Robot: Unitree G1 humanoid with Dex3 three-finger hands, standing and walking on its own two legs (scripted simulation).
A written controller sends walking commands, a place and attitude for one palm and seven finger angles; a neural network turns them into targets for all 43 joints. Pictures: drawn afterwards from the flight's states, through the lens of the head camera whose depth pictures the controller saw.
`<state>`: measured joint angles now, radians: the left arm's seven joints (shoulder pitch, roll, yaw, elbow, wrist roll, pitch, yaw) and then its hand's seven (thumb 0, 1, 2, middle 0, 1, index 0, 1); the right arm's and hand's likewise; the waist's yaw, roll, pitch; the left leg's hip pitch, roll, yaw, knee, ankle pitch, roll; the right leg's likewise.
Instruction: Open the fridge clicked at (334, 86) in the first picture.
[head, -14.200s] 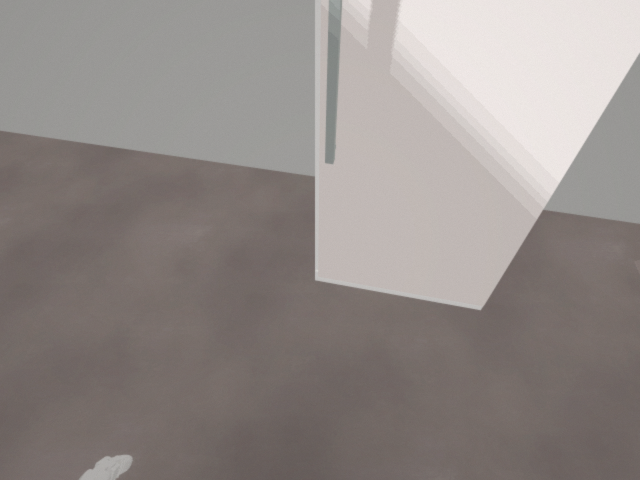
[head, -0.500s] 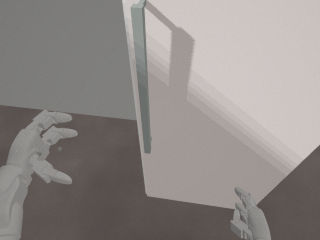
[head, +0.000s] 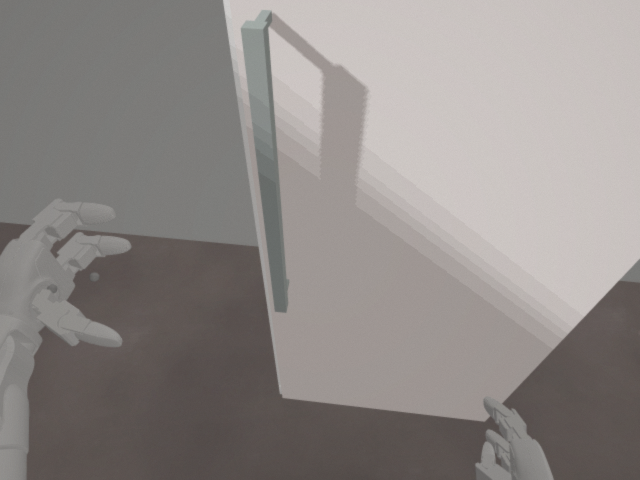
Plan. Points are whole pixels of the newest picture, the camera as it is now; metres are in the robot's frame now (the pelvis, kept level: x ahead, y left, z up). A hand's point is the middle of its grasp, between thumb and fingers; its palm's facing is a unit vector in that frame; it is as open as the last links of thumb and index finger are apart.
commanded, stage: raise the hand to about handle height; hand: left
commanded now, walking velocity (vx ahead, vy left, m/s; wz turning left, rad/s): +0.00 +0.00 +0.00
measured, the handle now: (275, 201) +0.44 +0.11 +0.12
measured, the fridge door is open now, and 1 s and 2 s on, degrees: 0 0 0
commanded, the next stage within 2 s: move the hooked fingers beside the handle in 0.16 s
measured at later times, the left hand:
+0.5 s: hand (122, 274) +0.29 +0.26 +0.14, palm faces +0.06 -1.00 -0.04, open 14.0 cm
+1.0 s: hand (156, 255) +0.31 +0.23 +0.14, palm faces +0.04 -1.00 -0.02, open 14.0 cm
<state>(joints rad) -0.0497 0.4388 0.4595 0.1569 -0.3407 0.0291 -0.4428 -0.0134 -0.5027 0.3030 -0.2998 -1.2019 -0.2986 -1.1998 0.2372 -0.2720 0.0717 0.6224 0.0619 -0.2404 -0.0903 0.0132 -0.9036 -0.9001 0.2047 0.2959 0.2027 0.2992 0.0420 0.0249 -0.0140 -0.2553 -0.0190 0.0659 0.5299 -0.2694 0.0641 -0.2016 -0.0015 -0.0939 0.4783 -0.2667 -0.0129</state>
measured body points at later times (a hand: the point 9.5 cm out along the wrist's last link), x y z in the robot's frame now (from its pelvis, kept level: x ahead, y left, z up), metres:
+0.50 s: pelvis +0.00 -0.02 +0.00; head +0.00 -0.03 +0.45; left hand +0.28 +0.31 +0.14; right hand +0.19 -0.25 -0.08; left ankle +0.01 +0.07 -0.74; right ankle -0.01 -0.11 -0.74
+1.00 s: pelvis +0.00 -0.02 +0.00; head +0.00 -0.03 +0.45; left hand +0.31 +0.28 +0.14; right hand +0.17 -0.26 -0.08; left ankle +0.01 +0.07 -0.74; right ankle -0.01 -0.11 -0.74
